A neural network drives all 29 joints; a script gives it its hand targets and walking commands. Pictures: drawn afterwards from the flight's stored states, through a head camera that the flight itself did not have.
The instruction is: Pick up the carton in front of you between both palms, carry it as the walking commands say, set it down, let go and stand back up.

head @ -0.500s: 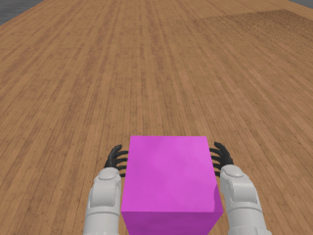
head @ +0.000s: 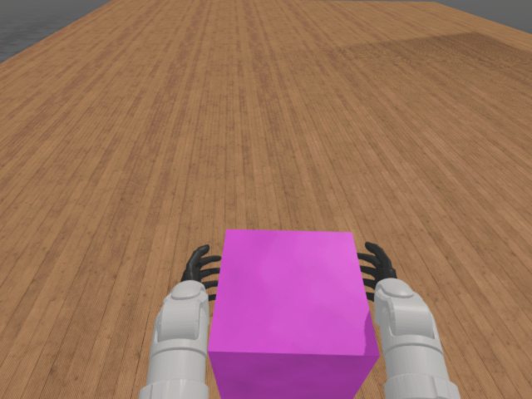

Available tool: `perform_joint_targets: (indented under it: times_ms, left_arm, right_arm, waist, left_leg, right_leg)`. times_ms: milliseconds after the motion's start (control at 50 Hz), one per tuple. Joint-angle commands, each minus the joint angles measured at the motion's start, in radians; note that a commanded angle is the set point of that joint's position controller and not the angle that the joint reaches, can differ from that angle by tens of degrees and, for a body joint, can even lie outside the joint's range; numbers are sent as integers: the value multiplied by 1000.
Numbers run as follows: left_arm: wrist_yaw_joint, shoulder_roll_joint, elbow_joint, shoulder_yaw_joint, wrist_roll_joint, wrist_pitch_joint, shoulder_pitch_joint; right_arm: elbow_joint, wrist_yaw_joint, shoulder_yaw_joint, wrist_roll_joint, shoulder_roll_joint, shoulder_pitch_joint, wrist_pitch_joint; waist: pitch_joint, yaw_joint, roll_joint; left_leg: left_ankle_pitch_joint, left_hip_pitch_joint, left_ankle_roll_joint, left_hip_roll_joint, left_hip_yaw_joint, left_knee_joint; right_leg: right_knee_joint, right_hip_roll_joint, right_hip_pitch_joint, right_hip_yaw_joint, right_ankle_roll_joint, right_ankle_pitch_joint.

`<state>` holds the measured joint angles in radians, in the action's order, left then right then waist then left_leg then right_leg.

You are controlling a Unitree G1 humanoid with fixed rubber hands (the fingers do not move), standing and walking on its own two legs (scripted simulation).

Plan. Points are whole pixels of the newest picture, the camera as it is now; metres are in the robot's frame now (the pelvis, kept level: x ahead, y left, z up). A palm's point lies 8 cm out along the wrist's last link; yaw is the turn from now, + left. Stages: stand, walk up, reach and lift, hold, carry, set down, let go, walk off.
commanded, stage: set down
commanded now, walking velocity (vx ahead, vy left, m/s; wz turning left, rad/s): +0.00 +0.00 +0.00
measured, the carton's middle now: (286, 323) +0.29 +0.00 -0.04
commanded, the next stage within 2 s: none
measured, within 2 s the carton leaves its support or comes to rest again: neither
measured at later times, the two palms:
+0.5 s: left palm (194, 335) +0.33 +0.17 -0.15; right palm (340, 324) +0.35 -0.12 -0.14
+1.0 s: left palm (197, 351) +0.36 +0.19 -0.29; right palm (322, 339) +0.39 -0.11 -0.27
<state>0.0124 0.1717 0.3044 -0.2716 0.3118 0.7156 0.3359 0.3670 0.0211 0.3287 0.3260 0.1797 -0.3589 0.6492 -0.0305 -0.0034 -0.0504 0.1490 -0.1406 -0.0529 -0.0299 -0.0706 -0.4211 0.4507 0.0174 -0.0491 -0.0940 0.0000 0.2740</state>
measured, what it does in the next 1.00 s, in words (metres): lowers itself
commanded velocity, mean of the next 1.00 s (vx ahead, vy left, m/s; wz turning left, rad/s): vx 0.00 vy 0.00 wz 0.00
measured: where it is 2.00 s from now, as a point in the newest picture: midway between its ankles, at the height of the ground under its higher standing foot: outside the picture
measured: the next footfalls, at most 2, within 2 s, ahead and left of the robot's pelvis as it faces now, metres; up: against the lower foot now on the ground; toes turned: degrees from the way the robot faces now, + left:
none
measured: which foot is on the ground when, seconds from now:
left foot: down 0.00-1.00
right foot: down 0.00-1.00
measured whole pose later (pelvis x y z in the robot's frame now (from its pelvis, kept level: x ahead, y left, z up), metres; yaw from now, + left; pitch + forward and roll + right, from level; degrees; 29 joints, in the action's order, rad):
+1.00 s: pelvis -0.06 -0.03 -0.20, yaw +0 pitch +41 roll -3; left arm -0.03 -0.03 0.68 -0.40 0.24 0.22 0.81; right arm 0.60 -0.13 0.46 0.19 0.17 -0.77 0.17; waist 0.19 -0.07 -0.08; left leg 0.37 -1.80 0.00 0.01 0.04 -1.45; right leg 1.52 -0.09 -1.67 -0.03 -0.03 0.56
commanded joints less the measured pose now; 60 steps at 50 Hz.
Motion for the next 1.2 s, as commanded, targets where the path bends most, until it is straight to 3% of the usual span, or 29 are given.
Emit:
perform_joint_targets:
  times_ms: [0, 20, 100, 120, 140, 180, 200, 220, 300, 340, 420, 460, 480, 500, 560, 580, 600, 680, 720, 740, 820, 860, 920, 940, 960, 1020, 1080, 1120, 1180]
  left_arm:
    - [-243, 891, 48, 450, -211, -61, 536]
    - [-242, 865, 106, 399, -190, -77, 548]
    - [-241, 787, 220, 219, -95, -180, 602]
    - [-237, 702, 209, 205, -63, -212, 655]
    - [-232, 700, 240, 145, -29, -239, 626]
    - [-223, 609, 259, 145, -9, -299, 649]
    - [-219, 627, 279, 133, 7, -339, 636]
    - [-220, 577, 292, 65, 50, -365, 576]
    - [-253, 576, 266, 193, -17, -483, 644]
    - [-257, 579, 290, 226, -39, -539, 666]
    - [-262, 622, 283, 362, -118, -621, 654]
    - [-234, 617, 226, 430, -147, -649, 651]
    - [-219, 664, 225, 454, -167, -649, 638]
    - [-214, 661, 218, 473, -177, -650, 611]
    - [-201, 596, 207, 469, -190, -641, 710]
    - [-201, 582, 192, 454, -174, -631, 763]
    - [-201, 560, 234, 401, -155, -620, 739]
    - [-216, 532, 263, 340, -145, -574, 844]
    - [-233, 616, 316, 355, -132, -546, 823]
    - [-242, 597, 317, 339, -143, -546, 840]
    - [-239, 635, 406, 289, -95, -500, 876]
    - [-230, 670, 364, 336, -133, -518, 876]
    - [-221, 602, 412, 299, -137, -520, 917]
    - [-217, 580, 385, 324, -154, -525, 990]
    - [-210, 592, 325, 338, -186, -532, 1055]
    - [-195, 539, 350, 344, -196, -532, 1058]
    - [-194, 619, 335, 345, -219, -517, 1089]
    - [-178, 545, 372, 347, -191, -501, 1098]
    - [-177, 584, 326, 354, -232, -516, 1143]
  right_arm:
    - [68, 235, -440, -211, 896, -533, -48]
    - [114, 221, -389, -179, 889, -534, -49]
    - [181, 187, -268, -66, 813, -538, -133]
    - [177, 176, -234, -69, 829, -646, -174]
    - [204, 160, -191, -43, 773, -648, -193]
    - [252, 145, -131, -13, 752, -598, -257]
    - [265, 135, -158, -20, 758, -619, -286]
    - [223, 123, -140, -3, 732, -597, -313]
    - [293, 80, -170, 4, 776, -485, -433]
    - [268, 67, -226, -45, 774, -582, -511]
    - [217, 28, -401, -138, 816, -589, -615]
    - [173, 13, -506, -180, 791, -609, -641]
    - [168, 16, -522, -206, 818, -614, -642]
    - [138, 13, -546, -207, 819, -594, -639]
    - [80, -9, -584, -209, 745, -696, -636]
    - [108, -8, -523, -215, 740, -747, -620]
    - [111, -2, -539, -226, 765, -782, -600]
    - [172, -13, -460, -153, 737, -805, -532]
    - [199, 13, -426, -168, 789, -825, -518]
    - [227, 10, -434, -152, 833, -792, -504]
    - [280, 48, -365, -140, 818, -864, -474]
    - [315, 46, -349, -148, 856, -802, -487]
    - [283, 36, -396, -181, 804, -989, -502]
    - [303, 26, -363, -176, 778, -991, -500]
    - [237, 27, -391, -225, 785, -1074, -509]
    - [306, 0, -385, -210, 743, -1028, -500]
    - [336, 0, -350, -184, 757, -1063, -487]
    - [331, 10, -344, -212, 703, -1132, -490]
    - [293, 6, -373, -256, 709, -1207, -496]
  waist:
    - [161, -6, 50]
    - [145, -35, 43]
    - [95, 4, 31]
    - [108, -36, -8]
    - [137, -61, 75]
    - [143, -29, 14]
    - [161, -89, 52]
    - [174, -84, 35]
    - [356, -20, 20]
    - [486, -53, 54]
    - [830, -39, 53]
    - [970, -104, 112]
    - [1030, -88, 100]
    - [1068, -53, 60]
    - [1034, -66, 39]
    - [1022, -90, 89]
    - [1005, -136, 25]
    - [920, -74, -14]
    - [925, -114, 73]
    - [946, -81, -9]
    - [867, -124, 52]
    - [996, -79, 77]
    - [975, -148, 46]
    - [991, -69, 45]
    - [1057, -141, 51]
    - [1079, -135, 56]
    - [1083, -73, 40]
    - [1085, -137, 102]
    - [1194, -143, 104]
  left_leg:
    - [62, 315, 58, 10, 196, 25]
    - [70, 270, 42, 18, 198, 29]
    - [49, 166, 40, -3, 155, -37]
    - [48, 159, 13, -3, 161, -74]
    - [29, 82, 17, -18, 142, -83]
    - [21, 75, 18, -18, 141, -126]
    - [-1, 10, 19, -31, 142, -157]
    - [-14, -32, 9, -46, 123, -184]
    - [-145, -104, 12, -56, 124, -301]
    - [-235, -150, 19, -70, 124, -367]
    - [-498, -129, 23, -64, 146, -527]
    - [-685, -96, 29, -57, 163, -590]
    - [-703, -62, 26, -56, 187, -633]
    - [-684, -52, 23, -47, 196, -632]
    - [-413, -349, 49, -73, 135, -664]
    - [-360, -356, 45, -77, 134, -655]
    - [-246, -410, 32, -78, 111, -665]
    - [-15, -657, 38, -86, 92, -737]
    - [-5, -671, 44, -96, 57, -758]
    - [5, -722, 43, -90, 76, -784]
    - [23, -792, 53, -99, 66, -811]
    - [-77, -801, 60, -94, 70, -891]
    - [11, -888, 54, -98, 83, -924]
    - [39, -855, 60, -93, 77, -950]
    - [39, -846, 59, -101, 65, -956]
    - [13, -953, 73, -91, 52, -1023]
    - [129, -942, 72, -97, 68, -1033]
    - [110, -921, 78, -88, 87, -1047]
    - [7, -935, 89, -99, 52, -1106]
  right_leg:
    - [-117, -59, -340, -35, 62, 81]
    - [-90, -72, -348, -19, 51, 90]
    - [-36, -87, -422, -5, 44, 71]
    - [-7, -94, -475, -8, 38, 87]
    - [-2, -86, -422, -9, 40, 69]
    - [52, -124, -545, 28, 21, 94]
    - [83, -116, -539, 20, 28, 67]
    - [97, -122, -512, 8, 22, 33]
    - [182, -156, -667, 29, -6, -43]
    - [250, -152, -728, 1, -15, -113]
    - [376, -177, -881, 25, -41, -269]
    - [444, -176, -977, -2, -37, -352]
    - [461, -178, -1048, -8, -33, -314]
    - [487, -193, -1062, 29, -48, -278]
    - [556, -179, -1072, 33, -56, -225]
    - [559, -190, -1115, 35, -39, -134]
    - [565, -191, -1111, 36, -49, -55]
    - [645, -195, -1151, 67, -59, 78]
    - [676, -203, -1228, 64, -52, 115]
    - [686, -212, -1239, 73, -58, 111]
    - [751, -219, -1420, 84, -46, 164]
    - [810, -225, -1428, 76, -43, 58]
    - [877, -232, -1546, 91, -39, 169]
    - [878, -235, -1577, 104, -38, 210]
    - [916, -238, -1580, 117, -34, 225]
    - [965, -243, -1573, 103, -32, 169]
    - [1000, -255, -1604, 122, -27, 260]
    - [1069, -252, -1729, 135, -32, 247]
    - [1102, -257, -1699, 147, -27, 191]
